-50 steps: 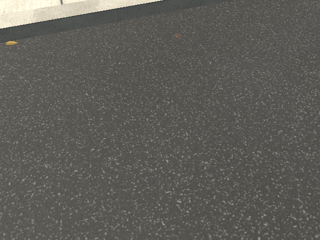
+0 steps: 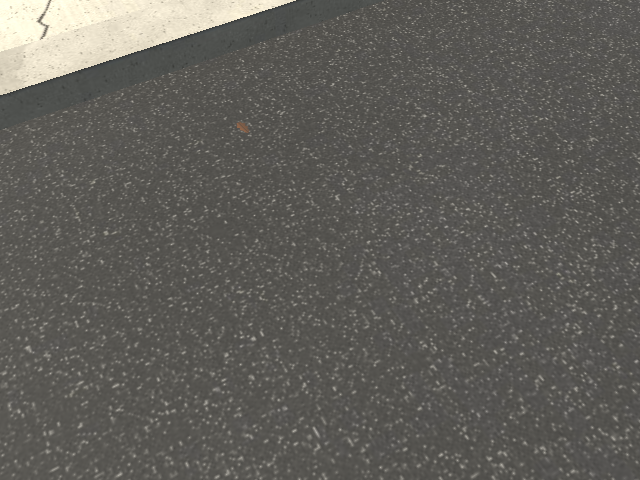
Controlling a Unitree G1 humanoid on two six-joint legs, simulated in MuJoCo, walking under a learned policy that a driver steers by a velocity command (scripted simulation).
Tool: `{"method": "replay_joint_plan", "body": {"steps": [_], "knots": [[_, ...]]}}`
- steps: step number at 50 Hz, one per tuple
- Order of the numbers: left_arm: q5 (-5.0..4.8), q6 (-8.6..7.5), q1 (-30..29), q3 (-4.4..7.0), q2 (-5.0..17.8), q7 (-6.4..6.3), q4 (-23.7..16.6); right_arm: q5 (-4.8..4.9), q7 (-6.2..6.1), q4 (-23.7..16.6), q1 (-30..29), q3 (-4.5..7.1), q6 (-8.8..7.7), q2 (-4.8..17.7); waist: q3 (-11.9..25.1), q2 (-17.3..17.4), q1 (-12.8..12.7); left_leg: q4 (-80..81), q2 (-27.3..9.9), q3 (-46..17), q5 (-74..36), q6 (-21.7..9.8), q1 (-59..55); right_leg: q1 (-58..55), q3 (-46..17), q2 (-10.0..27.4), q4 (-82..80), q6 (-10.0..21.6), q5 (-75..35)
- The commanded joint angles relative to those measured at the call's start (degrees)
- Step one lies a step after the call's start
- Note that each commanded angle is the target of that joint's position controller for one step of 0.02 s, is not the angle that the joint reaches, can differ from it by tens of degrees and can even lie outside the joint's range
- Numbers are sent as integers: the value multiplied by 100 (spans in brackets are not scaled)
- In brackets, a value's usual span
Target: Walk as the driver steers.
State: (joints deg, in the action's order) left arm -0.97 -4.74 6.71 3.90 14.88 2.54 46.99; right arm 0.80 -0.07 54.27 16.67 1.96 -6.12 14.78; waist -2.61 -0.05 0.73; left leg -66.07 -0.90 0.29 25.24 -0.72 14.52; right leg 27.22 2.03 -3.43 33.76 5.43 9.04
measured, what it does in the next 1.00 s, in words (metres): walks ahead: left foot, then right foot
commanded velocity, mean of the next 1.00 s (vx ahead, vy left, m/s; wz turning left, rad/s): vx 0.50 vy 0.00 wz -0.18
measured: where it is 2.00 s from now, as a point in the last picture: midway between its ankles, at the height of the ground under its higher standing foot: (331, 232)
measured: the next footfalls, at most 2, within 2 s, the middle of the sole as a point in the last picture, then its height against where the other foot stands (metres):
left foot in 0.42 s outside the picture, level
right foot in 0.94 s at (411, 365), level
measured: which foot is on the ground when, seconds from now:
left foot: up 0.00-0.40, down 0.42-0.94, up 0.96-1.00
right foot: down 0.00-0.44, up 0.46-0.92, down 0.94-1.00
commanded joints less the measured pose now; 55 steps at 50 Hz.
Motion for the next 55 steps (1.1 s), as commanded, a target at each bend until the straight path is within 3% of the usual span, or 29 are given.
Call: {"method": "replay_joint_plan", "body": {"steps": [1, 3, 5, 7, 11, 17, 19, 20, 21, 22, 23, 24, 25, 26, 28, 30, 37, 40, 43, 45, 46, 47, 48, 49, 50, 51, 52, 53, 55], "knots": [[43, -22, 805, 182, 720, -70, -227, 15, -1, -707, -478, 159, -369, 788, 893, 108, -321, -636, -432, -532, -577, -132, 2837, -2960, -2785, 1678, -1794, 1219, -625], [92, -27, 484, 130, 586, -89, -384, -89, -43, -764, -341, 224, -196, 753, 672, -41, 29, -37, -612, -552, -743, -24, 2135, -1986, -2320, 1384, -2068, 1175, -1115], [45, -38, 589, 171, 747, -150, -402, -153, -69, -845, -365, 215, -72, 594, 522, -132, 98, 521, -586, -416, -951, 167, 2019, -1505, -1979, 1262, -2202, 1213, -1455], [17, -31, 808, 224, 925, -238, -389, -179, -95, -1031, -806, 199, -24, 532, 351, -177, -6, 1353, -486, -326, -1581, 338, 2126, -1292, -1748, 1127, -2265, 1140, -1494], [-9, 8, 1199, 192, 846, -315, -277, -125, -15, -1204, -1561, 104, -75, 319, 293, -428, -382, 3124, -202, -170, -3221, 327, 1609, -1218, -1308, 844, -2192, 746, -959], [3, 58, 1580, 189, 891, -323, -69, -61, 135, -1474, -2027, 158, -194, 644, 134, -537, -499, 3839, -139, -281, -2689, -32, 1762, -2393, -1915, 1444, -1643, 634, -933], [21, 110, 1482, 204, 949, -338, -88, -61, 144, -1411, -1632, 210, -233, 764, 243, -641, -242, 4024, -16, -122, -2261, -232, 1254, -2618, -1946, 1460, -1219, 512, -1823], [41, 127, 1408, 164, 858, -335, -132, -87, 121, -1232, -1011, 301, -248, 926, 628, -568, 56, 4124, 49, -41, -2340, -404, 383, -2570, -1747, 1177, -550, 392, -2618], [101, 125, 1319, 70, 676, -323, -255, -151, 96, -1085, -84, 382, -258, 1186, 1406, -290, 466, 3864, -609, -681, -2568, -767, -1103, -1891, -1454, 848, 786, 212, -2218], [20, 30, 2078, -49, 287, -299, -267, -183, 94, -904, 737, 541, -189, 1673, 2279, 1098, 404, 3992, -1803, -2875, -1792, -1670, -3396, 233, -849, -15, 2915, -270, -262], [-38, -42, 2095, -63, 425, -287, -238, -36, 151, -770, 921, 456, -140, 1295, 2275, 1622, 463, 4787, -2171, -4304, -720, -1806, -3657, 1318, -1121, -123, 3737, -313, 2377], [-123, -73, 1554, 46, 873, -270, -333, 27, 147, -849, 549, 346, -121, 941, 1361, 961, 486, 4901, -2012, -3760, -97, -1514, -2963, 1803, -1243, 225, 4112, -259, 2049], [-92, -75, 1099, 38, 876, -270, -451, -17, 137, -970, 102, 287, -74, 808, 829, 439, 370, 5018, -1789, -3021, -364, -1321, -2136, 1752, -959, 537, 3971, -246, 1533], [3, -73, 854, 45, 808, -272, -522, -68, 154, -1004, -183, 234, -51, 687, 406, 233, 234, 5228, -1558, -2531, -881, -1288, -1400, 1627, -810, 721, 3579, -270, 1183], [53, -10, 988, 61, 646, -275, -502, -134, 175, -1007, -371, 179, -68, 568, 309, 480, -25, 5496, -1220, -1915, -1657, -1207, -731, 1090, -737, 967, 3072, -312, 813], [59, 35, 1049, 26, 473, -284, -499, -95, 166, -929, -271, 207, -96, 678, 336, 545, -86, 5664, -1131, -1497, -2290, -1289, -559, 1018, -601, 1019, 2738, -406, 598], [61, -34, -202, -81, 231, -226, -872, 14, 39, -641, 290, 257, 16, 937, 143, 368, 270, 5793, -846, -541, -3050, -1058, -721, 921, -294, 869, 422, -555, -1314], [4, -66, -722, -96, 246, -140, -1060, 40, 34, -479, 639, 254, 87, 976, -13, 375, 457, 5670, -1031, -610, -2899, -1053, -1095, 922, -234, 746, -70, -510, -1401], [-14, -121, -999, -81, 338, -35, -1240, 47, 3, -374, 756, 277, 193, 1042, -89, 431, 421, 5354, -1313, -740, -3230, -978, -1682, 1020, -245, 663, -392, -331, -870], [7, -153, -712, -13, 506, -13, -1214, 53, -24, -362, 683, 303, 249, 1128, 99, 529, 167, 4894, -1342, -777, -4152, -864, -1805, 368, -160, 497, -591, -173, -483], [28, -166, -129, 83, 666, -38, -1066, 63, -30, -382, 564, 296, 273, 1140, 439, 521, -202, 4260, -1163, -656, -4960, -761, -1670, -547, -30, 338, -803, -43, -557], [76, -171, 832, 222, 984, -96, -817, 19, -32, -460, 489, 237, 268, 1015, 1111, 419, -631, 3158, -859, -477, -4847, -593, -1015, -2106, -230, 576, -643, 176, -837], [162, -136, 1849, 354, 1524, -171, -695, -155, -19, -655, 643, 93, 198, 613, 2102, -515, -860, 1156, -299, -200, -2684, -327, 608, -4190, -1730, 1968, -323, 659, -1159], [145, -80, 1980, 337, 1528, -139, -589, -4, 24, -609, 1292, -33, 84, 169, 2800, -1740, -590, -288, 372, -519, 902, -144, 2308, -5334, -3997, 2904, -1106, 1296, 75], [108, -62, 1857, 215, 1006, -161, -622, 172, 32, -575, 787, 151, 43, 876, 2101, -957, -785, -806, 41, -893, 733, -174, 2834, -4751, -3731, 2664, -1428, 1016, 845], [73, -68, 1411, 144, 836, -185, -647, 219, 27, -750, 279, 211, 39, 1015, 1259, -715, -685, -749, -198, -722, 141, -187, 3018, -3881, -2878, 2484, -1609, 783, 674], [94, -85, 1012, 81, 672, -168, -664, 156, 0, -766, 85, 216, 78, 922, 836, -376, -479, -524, -423, -626, -320, -137, 2770, -3069, -2280, 2237, -1847, 672, 288], [121, -119, 732, 55, 546, -148, -657, 91, -15, -764, 94, 244, 142, 825, 552, -448, -280, -261, -572, -633, -634, -96, 2519, -2486, -1808, 2046, -2084, 615, 45], [165, -205, 489, 61, 450, -128, -578, 114, -18, -692, 354, 239, 301, 568, 391, -577, -24, -110, -701, -630, -945, -34, 2036, -1855, -1167, 1844, -2466, 572, -273]]}}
